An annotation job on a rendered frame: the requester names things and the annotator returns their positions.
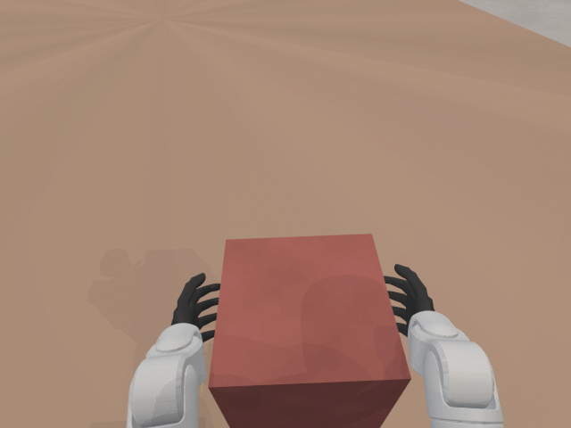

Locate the carton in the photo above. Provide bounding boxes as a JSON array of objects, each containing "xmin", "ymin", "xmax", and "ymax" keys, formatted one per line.
[{"xmin": 208, "ymin": 234, "xmax": 411, "ymax": 428}]

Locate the robot left forearm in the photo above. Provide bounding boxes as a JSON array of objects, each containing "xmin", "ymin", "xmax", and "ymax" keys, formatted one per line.
[{"xmin": 127, "ymin": 323, "xmax": 207, "ymax": 428}]

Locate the robot left hand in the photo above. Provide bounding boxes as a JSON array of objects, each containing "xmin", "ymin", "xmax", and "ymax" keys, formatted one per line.
[{"xmin": 171, "ymin": 273, "xmax": 220, "ymax": 342}]

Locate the robot right hand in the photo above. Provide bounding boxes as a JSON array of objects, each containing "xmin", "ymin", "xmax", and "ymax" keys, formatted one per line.
[{"xmin": 384, "ymin": 264, "xmax": 434, "ymax": 337}]

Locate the robot right forearm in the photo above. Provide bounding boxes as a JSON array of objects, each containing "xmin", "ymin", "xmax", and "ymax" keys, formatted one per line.
[{"xmin": 408, "ymin": 310, "xmax": 504, "ymax": 428}]

